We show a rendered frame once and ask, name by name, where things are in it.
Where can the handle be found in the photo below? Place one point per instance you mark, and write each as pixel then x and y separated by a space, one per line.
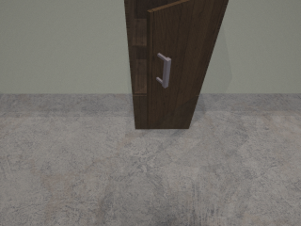
pixel 166 71

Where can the cupboard door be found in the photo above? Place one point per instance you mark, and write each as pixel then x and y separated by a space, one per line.
pixel 184 31

